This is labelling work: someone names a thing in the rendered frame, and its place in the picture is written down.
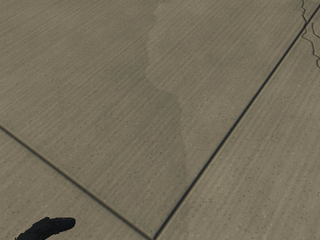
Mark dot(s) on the robot left hand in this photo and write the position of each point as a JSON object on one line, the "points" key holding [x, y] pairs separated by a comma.
{"points": [[47, 227]]}

